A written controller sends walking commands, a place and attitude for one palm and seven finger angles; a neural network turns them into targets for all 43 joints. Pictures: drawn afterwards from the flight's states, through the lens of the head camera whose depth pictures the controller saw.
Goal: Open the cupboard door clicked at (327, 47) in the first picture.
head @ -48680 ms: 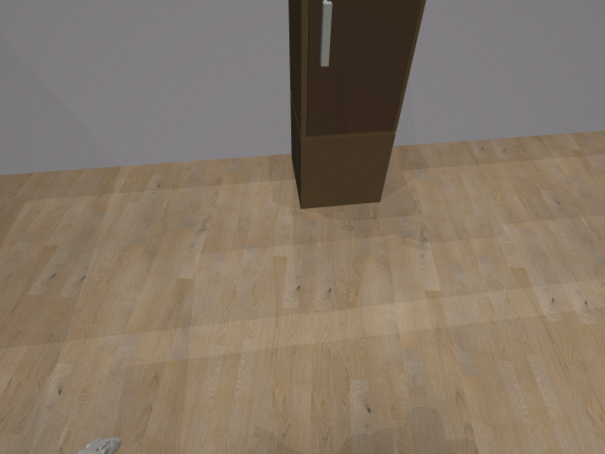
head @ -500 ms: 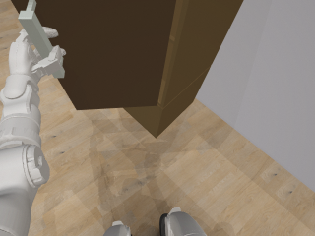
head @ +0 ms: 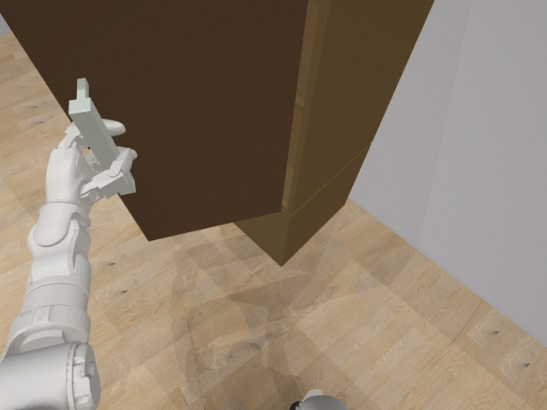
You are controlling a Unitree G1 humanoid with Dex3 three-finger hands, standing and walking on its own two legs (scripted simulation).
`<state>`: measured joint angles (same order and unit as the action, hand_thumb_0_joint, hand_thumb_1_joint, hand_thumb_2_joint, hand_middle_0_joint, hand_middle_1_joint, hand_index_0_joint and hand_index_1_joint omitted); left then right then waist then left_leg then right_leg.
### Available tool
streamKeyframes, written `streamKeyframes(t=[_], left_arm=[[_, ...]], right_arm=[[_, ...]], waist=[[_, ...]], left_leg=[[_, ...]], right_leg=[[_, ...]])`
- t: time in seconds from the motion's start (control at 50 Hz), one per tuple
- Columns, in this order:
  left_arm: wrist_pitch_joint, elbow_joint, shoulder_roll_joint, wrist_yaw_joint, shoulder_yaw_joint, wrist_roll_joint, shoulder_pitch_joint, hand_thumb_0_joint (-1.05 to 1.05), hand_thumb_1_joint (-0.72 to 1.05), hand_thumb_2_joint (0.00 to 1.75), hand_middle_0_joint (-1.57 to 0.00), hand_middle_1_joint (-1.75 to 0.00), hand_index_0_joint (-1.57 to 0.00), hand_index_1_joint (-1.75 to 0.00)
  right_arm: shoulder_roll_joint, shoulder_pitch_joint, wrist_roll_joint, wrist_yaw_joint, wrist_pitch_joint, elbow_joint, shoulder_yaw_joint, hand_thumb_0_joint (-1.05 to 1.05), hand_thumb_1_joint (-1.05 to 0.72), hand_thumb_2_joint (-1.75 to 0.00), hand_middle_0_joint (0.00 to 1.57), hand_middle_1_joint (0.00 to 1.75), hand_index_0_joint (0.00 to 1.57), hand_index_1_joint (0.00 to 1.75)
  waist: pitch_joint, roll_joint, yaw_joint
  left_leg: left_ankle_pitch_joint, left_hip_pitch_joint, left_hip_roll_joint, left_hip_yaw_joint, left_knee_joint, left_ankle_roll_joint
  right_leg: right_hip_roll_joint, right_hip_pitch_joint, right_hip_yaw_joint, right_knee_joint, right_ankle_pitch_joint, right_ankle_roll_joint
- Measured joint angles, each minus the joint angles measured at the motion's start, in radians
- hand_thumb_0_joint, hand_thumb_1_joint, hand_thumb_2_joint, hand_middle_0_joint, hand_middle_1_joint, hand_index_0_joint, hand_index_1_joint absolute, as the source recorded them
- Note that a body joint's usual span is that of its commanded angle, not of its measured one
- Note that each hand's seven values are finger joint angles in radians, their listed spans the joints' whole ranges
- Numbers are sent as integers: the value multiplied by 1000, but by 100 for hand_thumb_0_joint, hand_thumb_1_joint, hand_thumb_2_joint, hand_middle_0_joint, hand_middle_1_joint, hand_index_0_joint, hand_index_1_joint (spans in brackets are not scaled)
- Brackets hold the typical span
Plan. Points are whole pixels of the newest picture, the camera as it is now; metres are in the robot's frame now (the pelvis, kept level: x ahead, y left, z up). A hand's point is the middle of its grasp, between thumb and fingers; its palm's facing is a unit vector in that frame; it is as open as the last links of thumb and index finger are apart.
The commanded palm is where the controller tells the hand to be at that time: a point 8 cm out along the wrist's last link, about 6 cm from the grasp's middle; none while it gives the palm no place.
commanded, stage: pull the door open along its arc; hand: left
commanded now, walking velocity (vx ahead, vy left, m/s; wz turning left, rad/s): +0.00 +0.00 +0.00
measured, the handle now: (107, 141) +0.50 +0.23 +0.08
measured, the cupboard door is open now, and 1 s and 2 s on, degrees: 60 74 97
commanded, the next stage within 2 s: open thumb and fingers to let go in 1.50 s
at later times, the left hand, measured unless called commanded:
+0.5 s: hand (139, 178) +0.43 +0.17 +0.07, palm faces +0.51 -0.86 -0.03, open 6.0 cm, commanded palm +0.39 +0.21 +0.08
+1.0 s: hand (152, 206) +0.38 +0.15 +0.08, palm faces +0.46 -0.89 +0.01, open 6.1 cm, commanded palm +0.30 +0.17 +0.08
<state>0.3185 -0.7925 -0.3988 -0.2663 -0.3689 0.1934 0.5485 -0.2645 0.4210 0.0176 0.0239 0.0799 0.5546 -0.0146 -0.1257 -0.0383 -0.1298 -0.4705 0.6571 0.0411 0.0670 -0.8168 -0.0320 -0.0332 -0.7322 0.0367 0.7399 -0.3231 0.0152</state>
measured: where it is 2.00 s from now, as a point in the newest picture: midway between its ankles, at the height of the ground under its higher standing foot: outside the picture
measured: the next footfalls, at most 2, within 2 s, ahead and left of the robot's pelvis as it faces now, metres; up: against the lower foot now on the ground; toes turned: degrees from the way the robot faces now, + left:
none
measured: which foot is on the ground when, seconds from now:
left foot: down 0.00-1.00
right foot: down 0.00-1.00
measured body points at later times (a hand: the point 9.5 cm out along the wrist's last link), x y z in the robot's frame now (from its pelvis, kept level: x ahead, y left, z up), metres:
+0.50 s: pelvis -0.04 -0.02 -0.01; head +0.05 -0.02 +0.43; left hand +0.40 +0.21 +0.08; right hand +0.04 -0.26 -0.14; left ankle -0.06 +0.09 -0.70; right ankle +0.01 -0.11 -0.70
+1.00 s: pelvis -0.02 -0.02 +0.01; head +0.04 -0.03 +0.45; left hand +0.35 +0.19 +0.08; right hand +0.04 -0.28 -0.12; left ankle -0.06 +0.09 -0.70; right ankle +0.01 -0.11 -0.70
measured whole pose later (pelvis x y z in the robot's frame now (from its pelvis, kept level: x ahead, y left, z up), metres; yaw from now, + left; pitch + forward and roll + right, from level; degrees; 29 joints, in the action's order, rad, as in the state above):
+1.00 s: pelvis -0.02 -0.02 +0.01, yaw +2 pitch +13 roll +0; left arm 0.37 -0.66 -0.08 0.39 -0.22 0.05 0.43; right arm -0.25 0.36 -0.04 0.03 -0.02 0.67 0.03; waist -0.11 -0.04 -0.07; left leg -0.42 0.57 0.03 0.04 -0.76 0.00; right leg -0.03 -0.65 0.06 0.72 -0.30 0.04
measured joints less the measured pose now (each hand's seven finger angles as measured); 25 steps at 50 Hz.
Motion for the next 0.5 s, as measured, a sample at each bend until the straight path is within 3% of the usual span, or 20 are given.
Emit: streamKeyframes(t=[0.06, 0.12, 0.22, 0.3, 0.34, 0.4, 0.5], left_arm=[[-4, 75, 53, 16, 38, 5, -63, 1, 68, 71, -32, -133, -31, -134], [-9, 70, 93, 58, 70, -12, -48, 1, 67, 72, -32, -132, -32, -133], [-14, 9, 203, 329, 76, -74, 61, 2, 65, 76, -34, -133, -35, -132], [3, -43, 263, 561, 60, -158, 132, 2, 67, 80, -35, -132, -36, -132], [9, -71, 271, 644, 51, -195, 159, 2, 68, 81, -35, -132, -35, -132], [23, -113, 255, 698, 48, -231, 180, 1, 70, 83, -34, -132, -32, -133], [58, -176, 215, 680, 43, -230, 201, 1, 72, 84, -34, -133, -31, -133]], right_arm=[[4, -26, 3, -1, -14, -3, 2, 0, -91, -90, 20, 30, 20, 30], [9, -62, -1, -9, -29, 8, 4, 0, -91, -90, 20, 30, 20, 30], [22, -124, -35, -9, -69, 47, 10, 0, -91, -90, 20, 30, 20, 30], [41, -153, -70, 3, -88, 65, 8, 0, -91, -90, 20, 30, 20, 30], [51, -157, -83, 7, -94, 73, 7, 0, -91, -90, 20, 30, 20, 30], [63, -145, -92, 6, -100, 87, 5, 0, -91, -90, 20, 30, 20, 30], [60, -96, -91, -7, -100, 123, 5, 0, -91, -90, 20, 30, 20, 30]], waist=[[3, 0, 19], [10, 3, 38], [12, 10, 63], [3, 15, 59], [1, 15, 51], [2, 13, 39], [17, 9, 27]], left_leg=[[2, -34, -5, -6, 16, 1], [2, -47, -12, -19, 12, 3], [6, -9, -25, -43, -26, 9], [9, 33, -31, -48, -57, 12], [10, 47, -31, -49, -67, 15], [15, 57, -28, -49, -71, 19], [28, 50, -23, -51, -58, 25]], right_leg=[[4, 34, 4, -9, -1, -2], [12, 51, 16, -1, -7, -1], [29, 22, 39, 38, -14, 2], [37, -21, 44, 76, -18, 8], [38, -37, 45, 88, -18, 12], [35, -48, 46, 95, -14, 17], [29, -41, 48, 81, -1, 25]])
